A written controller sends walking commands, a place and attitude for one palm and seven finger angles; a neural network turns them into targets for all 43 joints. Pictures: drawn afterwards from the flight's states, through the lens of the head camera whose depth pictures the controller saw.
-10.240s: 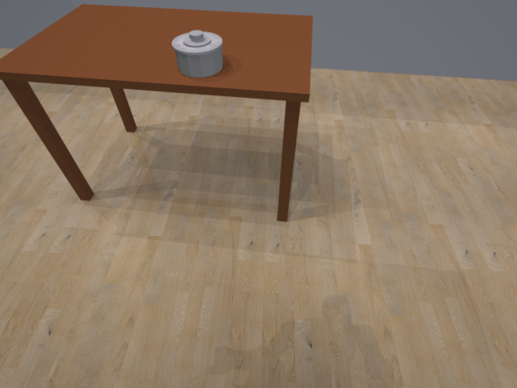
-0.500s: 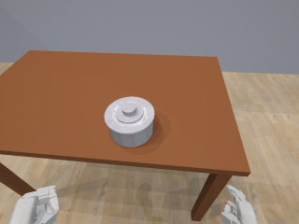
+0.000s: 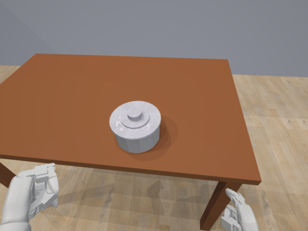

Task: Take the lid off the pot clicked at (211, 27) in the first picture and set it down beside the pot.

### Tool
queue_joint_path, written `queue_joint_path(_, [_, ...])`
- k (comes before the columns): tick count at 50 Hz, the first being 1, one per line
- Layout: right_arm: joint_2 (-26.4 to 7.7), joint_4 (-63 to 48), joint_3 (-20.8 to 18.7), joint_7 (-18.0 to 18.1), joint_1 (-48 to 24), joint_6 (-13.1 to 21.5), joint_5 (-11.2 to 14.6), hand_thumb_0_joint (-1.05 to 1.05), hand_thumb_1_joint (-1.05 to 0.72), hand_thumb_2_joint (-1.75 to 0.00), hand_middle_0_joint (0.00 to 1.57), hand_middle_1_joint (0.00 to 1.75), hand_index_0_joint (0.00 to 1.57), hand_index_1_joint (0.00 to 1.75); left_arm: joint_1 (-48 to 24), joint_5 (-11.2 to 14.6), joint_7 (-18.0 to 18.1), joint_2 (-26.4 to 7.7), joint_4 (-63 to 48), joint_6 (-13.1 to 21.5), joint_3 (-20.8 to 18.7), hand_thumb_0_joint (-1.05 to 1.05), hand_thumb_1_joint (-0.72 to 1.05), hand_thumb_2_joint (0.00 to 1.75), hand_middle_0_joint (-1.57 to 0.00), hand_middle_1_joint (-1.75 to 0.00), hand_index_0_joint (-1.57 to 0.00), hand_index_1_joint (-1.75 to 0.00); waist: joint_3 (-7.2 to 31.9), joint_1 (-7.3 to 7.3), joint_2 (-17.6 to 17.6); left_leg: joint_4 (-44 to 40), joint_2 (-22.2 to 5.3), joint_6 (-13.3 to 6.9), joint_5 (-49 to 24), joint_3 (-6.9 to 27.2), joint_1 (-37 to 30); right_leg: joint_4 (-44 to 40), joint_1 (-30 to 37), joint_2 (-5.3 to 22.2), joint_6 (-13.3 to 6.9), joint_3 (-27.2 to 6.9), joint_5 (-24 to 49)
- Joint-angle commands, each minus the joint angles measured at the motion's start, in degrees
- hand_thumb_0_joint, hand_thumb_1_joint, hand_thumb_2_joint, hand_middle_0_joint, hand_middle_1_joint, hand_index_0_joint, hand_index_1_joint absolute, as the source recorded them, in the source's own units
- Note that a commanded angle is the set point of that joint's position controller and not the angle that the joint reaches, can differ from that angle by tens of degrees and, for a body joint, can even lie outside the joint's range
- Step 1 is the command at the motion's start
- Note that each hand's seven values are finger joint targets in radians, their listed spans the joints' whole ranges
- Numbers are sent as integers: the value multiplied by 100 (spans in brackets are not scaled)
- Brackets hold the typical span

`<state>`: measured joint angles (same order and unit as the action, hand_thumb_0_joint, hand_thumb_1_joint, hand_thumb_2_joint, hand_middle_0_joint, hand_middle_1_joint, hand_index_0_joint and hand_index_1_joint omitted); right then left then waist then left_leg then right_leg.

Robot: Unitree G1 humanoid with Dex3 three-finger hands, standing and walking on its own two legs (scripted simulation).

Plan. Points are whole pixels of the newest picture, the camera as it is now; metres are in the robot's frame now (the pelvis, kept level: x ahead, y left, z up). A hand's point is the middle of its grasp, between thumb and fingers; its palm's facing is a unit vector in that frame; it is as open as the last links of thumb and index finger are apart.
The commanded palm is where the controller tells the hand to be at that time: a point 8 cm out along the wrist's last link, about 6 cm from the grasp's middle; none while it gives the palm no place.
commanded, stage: reach forward and open the fingers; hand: left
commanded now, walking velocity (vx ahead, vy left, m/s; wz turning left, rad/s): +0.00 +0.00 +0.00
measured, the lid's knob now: (134, 113) +0.44 +0.13 +0.06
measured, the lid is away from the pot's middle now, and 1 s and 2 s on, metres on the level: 0.00 0.00 0.00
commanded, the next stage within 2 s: move the open hand above the knob in 1.10 s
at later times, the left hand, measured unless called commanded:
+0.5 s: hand (51, 184) +0.18 +0.26 +0.08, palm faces -0.25 -0.08 -0.96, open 4.1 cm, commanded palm +0.18 +0.26 +0.15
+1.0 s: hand (51, 159) +0.23 +0.27 +0.11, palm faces -0.18 -0.06 -0.98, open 9.6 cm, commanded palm +0.21 +0.27 +0.18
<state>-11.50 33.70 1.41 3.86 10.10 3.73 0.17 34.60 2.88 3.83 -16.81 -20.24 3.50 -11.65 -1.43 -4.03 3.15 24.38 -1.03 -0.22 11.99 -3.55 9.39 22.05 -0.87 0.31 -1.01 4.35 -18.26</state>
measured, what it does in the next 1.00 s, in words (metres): shifts its weight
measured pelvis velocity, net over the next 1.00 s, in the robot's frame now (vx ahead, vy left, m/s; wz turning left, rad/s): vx -0.05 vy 0.03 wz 0.02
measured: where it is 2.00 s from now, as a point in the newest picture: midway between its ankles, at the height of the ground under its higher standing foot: outside the picture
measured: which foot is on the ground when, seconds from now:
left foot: down 0.00-1.00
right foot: down 0.00-1.00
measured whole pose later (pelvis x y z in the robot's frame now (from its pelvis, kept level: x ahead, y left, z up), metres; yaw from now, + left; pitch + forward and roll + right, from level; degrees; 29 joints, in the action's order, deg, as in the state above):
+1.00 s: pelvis -0.05 +0.03 +0.00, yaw +1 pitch -1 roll -1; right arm -15.8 33.4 1.6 -0.8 5.3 -6.8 2.8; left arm -1.5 -44.8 -14.5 -35.6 -6.3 -3.4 1.4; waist -2.3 -3.3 7.6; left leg 22.8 0.6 -2.7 6.6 -3.3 14.8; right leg 23.4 -7.4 1.9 0.6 4.7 -14.4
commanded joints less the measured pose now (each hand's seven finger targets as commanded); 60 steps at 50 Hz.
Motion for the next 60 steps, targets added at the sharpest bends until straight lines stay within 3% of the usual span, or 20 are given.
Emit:
queue_joint_path(1, [-924,-1023,-143,-7,-834,22,-59,0,-90,-90,20,30,20,30,-796,-2378,232,-2198,-1738,21,-295,0,88,89,-128,-149,-128,-149,435,78,188,168,66,-248,-1730,42,-325,-3,-1443,-26,97,-278,2018])
queue_joint_path(2, [-733,-1223,-193,-65,-828,-149,-45,0,-90,-90,20,30,20,30,-877,-2426,329,-1781,-1977,-238,-332,0,86,89,-125,-147,-125,-147,638,37,454,166,21,-235,-1896,26,-274,115,-1325,20,16,-76,1974])
queue_joint_path(3, [-760,-1252,-157,-95,-962,-209,12,0,-90,-90,20,30,20,30,-1122,-2443,393,-1870,-2181,-390,-318,0,83,89,-123,-145,-123,-145,544,105,490,216,16,-223,-1896,52,-251,95,-1353,-6,-17,-106,1989])
queue_joint_path(5, [-770,-1214,-236,-201,-886,-423,-5,0,-90,-90,20,30,20,30,-233,-3412,362,-1855,-1524,-720,-145,0,78,91,-120,-141,-120,-141,752,-76,377,264,-21,-199,-1770,33,-228,182,-1392,-58,-74,-167,1682])
queue_joint_path(9, [-888,-1373,-199,-300,-1293,-874,103,0,-90,-90,20,30,20,30,-676,-4348,46,-2488,-1320,-1084,-212,0,65,97,-119,-118,-119,-118,1020,-71,-241,279,72,-186,-1235,55,115,237,-1261,-76,-62,-358,1570])
queue_joint_path(12, [-904,-1285,-207,-263,-1312,-877,160,0,-90,-90,20,30,20,30,-1405,-4727,-235,-2841,-1042,-1061,-126,0,55,103,-116,-107,-116,-107,1217,-22,-207,258,87,-251,-966,170,-69,93,-1290,12,41,-394,1261])
queue_joint_path(16, [-871,-1208,-243,-203,-1322,-741,267,0,-90,-90,20,30,20,30,-2147,-4605,-796,-2754,-759,-876,347,0,43,110,-111,-93,-111,-93,1070,168,-95,155,145,-323,-812,283,-231,-91,-1346,13,112,-318,1149])
queue_joint_path(21, [-927,-1076,-203,-153,-1334,-714,256,0,-90,-90,20,30,20,30,-2864,-4616,-1374,-3290,-221,-661,111,0,28,117,-106,-76,-106,-76,743,176,-233,9,191,-346,-807,301,-258,-261,-1286,16,136,-290,1242])
queue_joint_path(23, [-936,-1053,-155,-163,-1545,-651,255,0,-90,-90,20,30,20,30,-3322,-4735,-1445,-3792,-147,-541,-362,0,22,119,-103,-68,-103,-68,774,69,-84,-6,203,-338,-902,332,-363,-311,-1249,-13,71,-342,1303])
queue_joint_path(27, [-907,-1052,-184,-235,-1324,-680,225,0,-90,-90,20,30,20,30,-3288,-4531,-1507,-3426,-211,-283,-149,0,11,122,-98,-54,-98,-54,1144,15,166,-104,198,-307,-1188,366,-642,-334,-1062,-2,66,-220,1409])
queue_joint_path(29, [-858,-1102,-210,-324,-1304,-663,240,0,-90,-90,20,30,20,30,-3102,-4443,-1550,-2907,-9,-311,248,0,5,124,-96,-47,-96,-47,987,85,240,-143,183,-297,-1130,316,-601,-351,-1059,-34,48,-159,1343])
queue_joint_path(33, [-1011,-1045,-212,-384,-1456,-746,272,0,-90,-90,20,30,20,30,-3844,-4678,-1510,-3430,189,-451,-84,0,-6,128,-91,-33,-91,-33,771,77,-74,-266,149,-274,-791,347,-449,-453,-1206,-65,19,-226,966])
queue_joint_path(35, [-964,-1049,-209,-352,-1432,-720,268,0,-90,-90,20,30,20,30,-4392,-4773,-1476,-3570,-81,-352,-22,0,-12,130,-89,-26,-89,-26,1159,59,86,-292,124,-293,-819,373,-613,-385,-1093,-11,23,-202,832])
queue_joint_path(38, [-906,-1074,-191,-349,-1519,-614,252,0,-90,-90,20,30,20,30,-4684,-4774,-1413,-3585,-301,-284,-37,0,-21,133,-85,-15,-85,-15,1406,37,495,-281,129,-296,-906,478,-816,-333,-1044,-63,-41,-217,847])
queue_joint_path(39, [-867,-1031,-200,-347,-1385,-629,248,0,-90,-90,20,30,20,30,-4560,-4699,-1419,-3260,-73,-299,236,0,-24,134,-84,-12,-84,-12,1379,82,415,-328,113,-293,-875,468,-802,-338,-1049,-64,-24,-129,771])
queue_joint_path(43, [-1016,-970,-223,-434,-1417,-748,296,0,-90,-90,20,30,20,30,-4505,-4767,-1463,-3315,601,-572,99,0,-27,136,-83,-8,-83,-8,944,53,107,-410,97,-238,-747,490,-541,-340,-1199,-115,-66,-107,722])
queue_joint_path(44, [-994,-963,-211,-446,-1379,-801,296,0,-90,-90,20,30,20,30,-4622,-4757,-1515,-3042,654,-623,437,0,-27,136,-83,-8,-83,-8,962,115,56,-456,91,-240,-699,445,-511,-345,-1186,-98,-40,-62,643])
queue_joint_path(49, [-953,-1086,-182,-448,-1485,-694,271,0,-90,-90,20,30,20,30,-5262,-4775,-1629,-3265,83,-611,467,0,-28,139,-83,-8,-83,-8,1566,95,253,-389,106,-269,-887,522,-776,-223,-996,-73,-55,-95,777])
queue_joint_path(53, [-1018,-1000,-190,-415,-1412,-717,275,0,-90,-90,20,30,20,30,-5504,-4847,-1637,-3798,413,-617,-73,0,-28,140,-83,-8,-83,-8,1394,80,190,-358,88,-262,-873,560,-681,-224,-1060,-112,-89,-123,788])
queue_joint_path(60, [-1016,-1059,-186,-489,-1354,-817,319,0,-90,-90,20,30,20,30,-5715,-4698,-1897,-3116,735,-799,642,0,-29,141,-83,-8,-83,-8,1386,167,56,-334,124,-250,-1046,493,-690,-214,-1132,-69,-41,-45,979])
